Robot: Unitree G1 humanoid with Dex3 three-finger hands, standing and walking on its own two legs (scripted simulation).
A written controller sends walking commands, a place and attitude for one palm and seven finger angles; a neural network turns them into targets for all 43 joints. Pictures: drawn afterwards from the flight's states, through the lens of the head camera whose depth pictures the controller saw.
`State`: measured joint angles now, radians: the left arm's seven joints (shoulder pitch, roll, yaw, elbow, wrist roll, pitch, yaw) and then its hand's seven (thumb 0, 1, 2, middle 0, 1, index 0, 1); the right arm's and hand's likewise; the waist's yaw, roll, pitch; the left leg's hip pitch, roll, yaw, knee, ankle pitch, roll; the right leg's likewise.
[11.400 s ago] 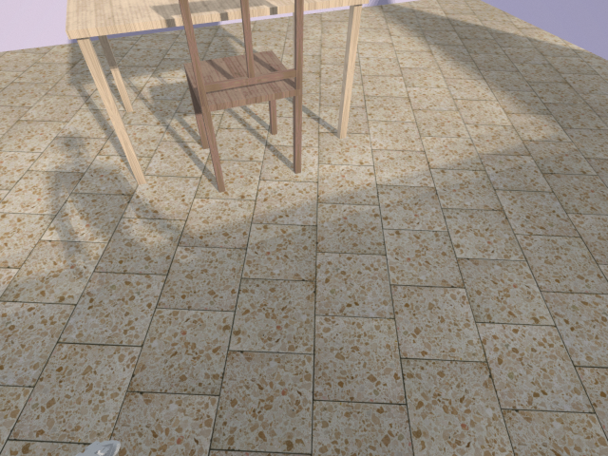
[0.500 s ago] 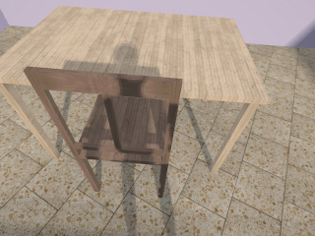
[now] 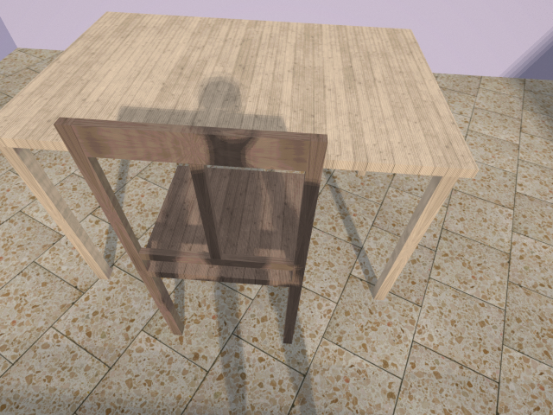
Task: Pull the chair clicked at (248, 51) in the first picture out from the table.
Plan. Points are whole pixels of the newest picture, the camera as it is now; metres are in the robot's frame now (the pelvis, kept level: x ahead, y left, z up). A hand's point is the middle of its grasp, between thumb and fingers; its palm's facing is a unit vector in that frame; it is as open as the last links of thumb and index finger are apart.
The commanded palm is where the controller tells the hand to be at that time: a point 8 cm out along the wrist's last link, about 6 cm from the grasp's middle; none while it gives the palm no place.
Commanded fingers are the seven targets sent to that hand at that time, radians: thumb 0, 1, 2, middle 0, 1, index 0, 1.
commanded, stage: look again from close up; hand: left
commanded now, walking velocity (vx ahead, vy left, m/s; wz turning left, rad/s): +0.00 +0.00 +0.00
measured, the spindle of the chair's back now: (208, 216) +0.49 +0.17 -0.07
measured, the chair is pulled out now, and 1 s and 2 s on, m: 0.00 0.00 0.00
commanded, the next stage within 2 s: shuffle to correct the standing spot in 0.66 s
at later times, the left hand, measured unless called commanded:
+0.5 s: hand out of the picture -0.01 +0.15 -0.18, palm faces +0.01 -0.98 -0.17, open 7.4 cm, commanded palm none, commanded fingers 0.00 0.90 0.90 -0.20 -0.30 -0.20 -0.30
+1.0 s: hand out of the picture +0.00 +0.14 -0.18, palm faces +0.01 -0.98 -0.18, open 7.4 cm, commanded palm none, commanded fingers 0.00 0.90 0.90 -0.20 -0.30 -0.20 -0.30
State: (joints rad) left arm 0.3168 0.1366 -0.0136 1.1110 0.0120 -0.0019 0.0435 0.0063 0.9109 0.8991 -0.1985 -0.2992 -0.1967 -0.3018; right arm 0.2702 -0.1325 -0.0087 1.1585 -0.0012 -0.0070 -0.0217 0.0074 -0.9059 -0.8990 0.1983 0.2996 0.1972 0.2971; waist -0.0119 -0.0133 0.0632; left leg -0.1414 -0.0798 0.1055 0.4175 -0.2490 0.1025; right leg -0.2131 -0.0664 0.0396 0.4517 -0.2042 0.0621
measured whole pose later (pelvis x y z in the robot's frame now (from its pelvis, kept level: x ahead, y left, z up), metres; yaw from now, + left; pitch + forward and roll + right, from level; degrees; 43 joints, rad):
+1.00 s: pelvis +0.03 -0.02 +0.00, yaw -1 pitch -1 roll +0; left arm 0.34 0.12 0.00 1.12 0.03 -0.02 0.04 0.00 0.91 0.90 -0.20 -0.30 -0.20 -0.30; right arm 0.32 -0.14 -0.01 1.15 -0.01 0.00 -0.02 0.01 -0.91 -0.90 0.20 0.30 0.20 0.30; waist -0.01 0.01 0.03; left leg -0.14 -0.05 0.10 0.47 -0.32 0.07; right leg -0.22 -0.05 0.01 0.52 -0.28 0.03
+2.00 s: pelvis +0.01 -0.03 +0.00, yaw +0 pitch -2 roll +0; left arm 0.29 0.16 -0.01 1.10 0.01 -0.01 0.03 0.01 0.91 0.90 -0.20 -0.30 -0.20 -0.30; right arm 0.29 -0.15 0.02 1.16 0.00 -0.02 -0.02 0.01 -0.91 -0.90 0.20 0.30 0.20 0.30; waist -0.01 -0.01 0.06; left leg -0.12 -0.03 0.09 0.41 -0.26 0.05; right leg -0.20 -0.03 0.00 0.45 -0.22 0.02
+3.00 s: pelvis +0.01 -0.04 -0.03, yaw +2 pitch +6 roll +0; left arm 0.34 0.17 0.09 0.19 -0.20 -0.29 -0.06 0.03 0.84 0.85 -0.18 -0.28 -0.18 -0.28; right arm 0.29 -0.26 -0.03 0.75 0.01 -0.29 -0.03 0.03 -0.92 -0.90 0.20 0.30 0.20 0.30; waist -0.05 0.00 -0.10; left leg -0.47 -0.04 0.06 0.76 -0.40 0.05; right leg -0.52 -0.06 -0.04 0.77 -0.36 0.01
